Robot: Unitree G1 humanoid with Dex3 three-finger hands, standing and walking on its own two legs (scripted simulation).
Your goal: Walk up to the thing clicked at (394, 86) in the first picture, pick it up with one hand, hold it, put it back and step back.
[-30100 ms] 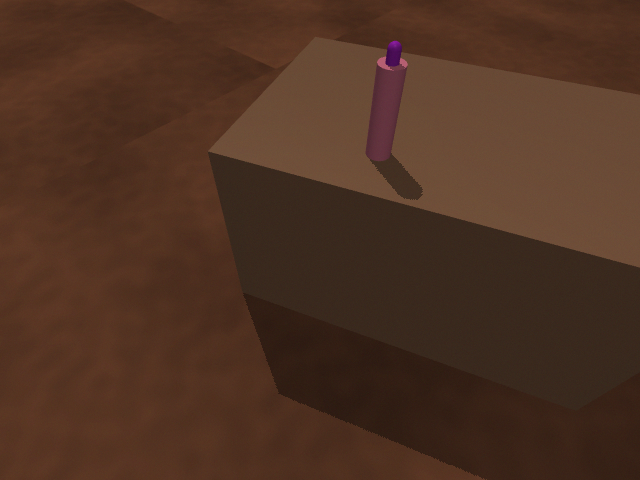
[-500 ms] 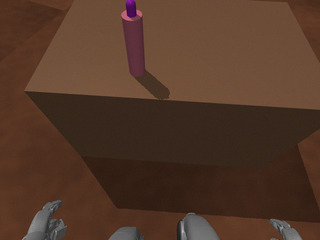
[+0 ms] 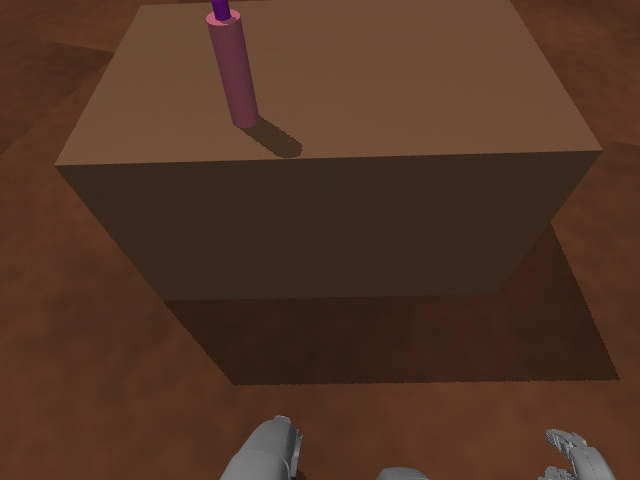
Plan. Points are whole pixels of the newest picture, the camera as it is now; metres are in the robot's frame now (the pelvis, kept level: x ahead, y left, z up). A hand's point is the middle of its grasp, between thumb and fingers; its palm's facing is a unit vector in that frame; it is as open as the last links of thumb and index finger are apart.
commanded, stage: step back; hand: left
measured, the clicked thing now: (233, 64) +0.84 +0.21 +0.03
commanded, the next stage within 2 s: stand in 1.72 s
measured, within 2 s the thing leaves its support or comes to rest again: neither
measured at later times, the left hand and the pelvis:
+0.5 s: hand out of the picture -0.08 +0.25 -0.15, palm faces +0.05 -0.92 -0.38, open 7.4 cm; pelvis -0.17 -0.02 +0.00, yaw +3 degrees
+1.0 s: hand out of the picture -0.24 +0.24 -0.14, palm faces +0.11 -0.91 -0.40, open 7.4 cm; pelvis -0.27 -0.04 +0.00, yaw +5 degrees
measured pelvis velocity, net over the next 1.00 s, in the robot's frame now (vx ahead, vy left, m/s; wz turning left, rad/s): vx -0.27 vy -0.04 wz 0.09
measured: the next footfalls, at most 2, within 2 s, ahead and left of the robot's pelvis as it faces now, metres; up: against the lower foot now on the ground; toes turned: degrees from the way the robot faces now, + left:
left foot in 0.24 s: -0.06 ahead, +0.12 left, +0.00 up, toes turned +4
right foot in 0.56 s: -0.20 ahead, -0.15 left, +0.00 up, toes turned +5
